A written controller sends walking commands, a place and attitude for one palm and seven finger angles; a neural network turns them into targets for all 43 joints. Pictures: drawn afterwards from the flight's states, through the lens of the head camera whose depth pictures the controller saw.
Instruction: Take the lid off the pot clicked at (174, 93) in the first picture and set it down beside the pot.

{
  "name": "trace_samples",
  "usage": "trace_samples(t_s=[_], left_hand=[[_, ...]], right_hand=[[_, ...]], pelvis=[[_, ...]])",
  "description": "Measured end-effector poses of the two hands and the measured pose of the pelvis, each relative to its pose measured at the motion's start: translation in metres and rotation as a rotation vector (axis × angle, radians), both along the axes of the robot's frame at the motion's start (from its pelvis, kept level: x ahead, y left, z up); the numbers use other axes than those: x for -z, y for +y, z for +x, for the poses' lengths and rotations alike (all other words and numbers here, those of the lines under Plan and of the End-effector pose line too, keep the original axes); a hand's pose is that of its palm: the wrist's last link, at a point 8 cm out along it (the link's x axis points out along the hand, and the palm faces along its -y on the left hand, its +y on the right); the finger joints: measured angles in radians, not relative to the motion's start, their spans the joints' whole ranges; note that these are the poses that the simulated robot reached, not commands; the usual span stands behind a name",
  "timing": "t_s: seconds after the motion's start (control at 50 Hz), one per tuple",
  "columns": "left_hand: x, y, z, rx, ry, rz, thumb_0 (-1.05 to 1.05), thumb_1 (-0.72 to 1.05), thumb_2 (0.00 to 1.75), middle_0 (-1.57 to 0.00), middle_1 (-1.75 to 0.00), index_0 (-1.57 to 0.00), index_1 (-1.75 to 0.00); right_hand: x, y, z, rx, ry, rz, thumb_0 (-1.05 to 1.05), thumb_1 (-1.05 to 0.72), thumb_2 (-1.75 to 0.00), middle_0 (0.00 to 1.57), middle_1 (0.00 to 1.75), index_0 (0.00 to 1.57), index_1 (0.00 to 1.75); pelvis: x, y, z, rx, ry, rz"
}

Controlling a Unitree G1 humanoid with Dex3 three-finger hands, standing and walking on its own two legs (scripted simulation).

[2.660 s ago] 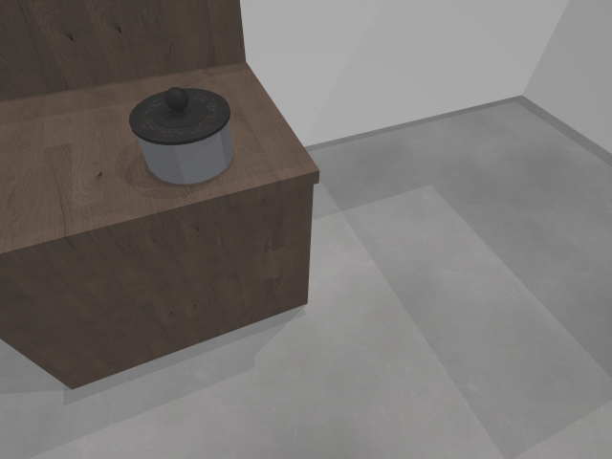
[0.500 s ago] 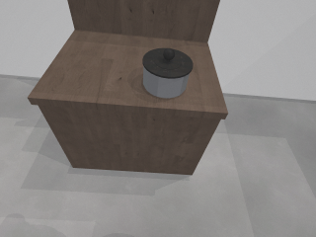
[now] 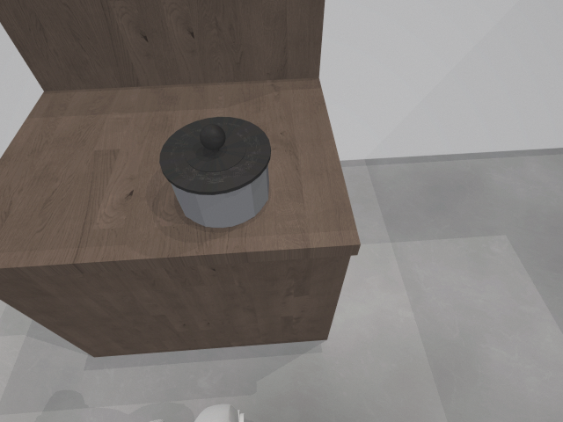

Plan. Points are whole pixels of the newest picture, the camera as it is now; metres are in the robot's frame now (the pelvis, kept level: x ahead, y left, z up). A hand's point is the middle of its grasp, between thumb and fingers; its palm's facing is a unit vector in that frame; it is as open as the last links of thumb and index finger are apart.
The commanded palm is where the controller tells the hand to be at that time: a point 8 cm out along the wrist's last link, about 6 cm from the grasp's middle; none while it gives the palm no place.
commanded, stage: come to a stop and stand still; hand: left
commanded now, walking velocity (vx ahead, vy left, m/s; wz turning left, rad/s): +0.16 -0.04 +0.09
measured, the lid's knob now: (212, 137) +0.58 +0.14 +0.06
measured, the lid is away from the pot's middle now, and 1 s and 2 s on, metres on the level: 0.00 0.00 0.00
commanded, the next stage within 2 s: look again from close up in 1.86 s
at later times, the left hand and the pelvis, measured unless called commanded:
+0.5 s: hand out of the picture +0.07 +0.18 -0.17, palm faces +0.04 -0.96 -0.26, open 7.4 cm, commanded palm none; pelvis +0.05 -0.02 +0.00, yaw -2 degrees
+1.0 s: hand out of the picture +0.03 +0.19 -0.17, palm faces +0.07 -0.97 -0.23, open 7.4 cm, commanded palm none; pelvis +0.03 +0.00 +0.00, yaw +0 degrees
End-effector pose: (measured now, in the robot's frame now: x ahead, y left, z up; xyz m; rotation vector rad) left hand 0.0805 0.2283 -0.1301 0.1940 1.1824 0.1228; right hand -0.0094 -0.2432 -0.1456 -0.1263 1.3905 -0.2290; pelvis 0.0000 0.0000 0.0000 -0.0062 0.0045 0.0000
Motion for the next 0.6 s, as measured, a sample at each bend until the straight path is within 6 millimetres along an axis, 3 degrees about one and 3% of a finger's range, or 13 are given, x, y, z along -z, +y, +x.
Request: trace_samples(t_s=[0.08,0.16,0.22,0.28,0.34,0.42,0.52,0.6], left_hand=[[0.001,-0.002,0.005,-0.025,0.024,-0.007,0.0,0.94,0.9,-0.21,-0.3,-0.2,-0.3],[0.012,-0.005,0.006,-0.059,0.068,-0.036,0.0,0.93,0.9,-0.2,-0.3,-0.2,-0.3],[0.024,-0.005,0.005,-0.091,0.109,-0.059,0.0,0.92,0.9,-0.2,-0.3,-0.2,-0.3],[0.028,-0.007,0.003,-0.114,0.147,-0.061,0.0,0.92,0.9,-0.2,-0.3,-0.2,-0.3],[0.025,-0.008,-0.001,-0.112,0.19,-0.052,0.0,0.91,0.9,-0.2,-0.3,-0.2,-0.3],[0.016,-0.004,-0.01,-0.108,0.227,-0.011,0.01,0.91,0.9,-0.2,-0.3,-0.2,-0.3],[0.007,-0.004,-0.023,-0.103,0.222,0.054,0.01,0.91,0.9,-0.2,-0.3,-0.2,-0.3],[0.004,-0.014,-0.036,-0.087,0.202,0.093,0.0,0.91,0.9,-0.2,-0.3,-0.2,-0.3]], right_hand=[[-0.011,0.0,0.077,-0.047,-0.135,0.0,0.0,-0.91,-0.9,0.2,0.3,0.19,0.3],[-0.017,0.013,0.137,-0.099,-0.22,0.004,0.0,-0.91,-0.9,0.2,0.3,0.19,0.3],[-0.016,0.027,0.167,-0.126,-0.253,0.007,0.0,-0.91,-0.9,0.2,0.3,0.19,0.3],[-0.019,0.037,0.185,-0.147,-0.251,0.016,0.0,-0.91,-0.9,0.2,0.3,0.2,0.3],[-0.017,0.041,0.192,-0.149,-0.243,0.026,0.0,-0.9,-0.9,0.2,0.3,0.2,0.3],[-0.01,0.034,0.187,-0.141,-0.219,0.041,0.0,-0.9,-0.9,0.2,0.3,0.2,0.3],[0.001,0.005,0.163,-0.111,-0.189,0.047,0.0,-0.9,-0.9,0.2,0.3,0.2,0.3],[0.01,-0.025,0.135,-0.066,-0.167,0.05,0.0,-0.9,-0.9,0.2,0.3,0.2,0.3]], pelvis=[[-0.004,-0.005,0.026,-0.004,-0.003,-0.012],[-0.002,-0.004,0.05,0.003,-0.018,-0.029],[0.004,0.001,0.068,0.0,-0.032,-0.036],[0.003,0.002,0.077,0.008,-0.029,-0.003],[0.002,0.002,0.076,0.016,-0.015,0.013],[0.0,-0.003,0.065,0.018,-0.001,0.01],[0.003,-0.02,0.05,0.029,-0.001,0.015],[0.009,-0.039,0.041,0.025,-0.026,0.025]])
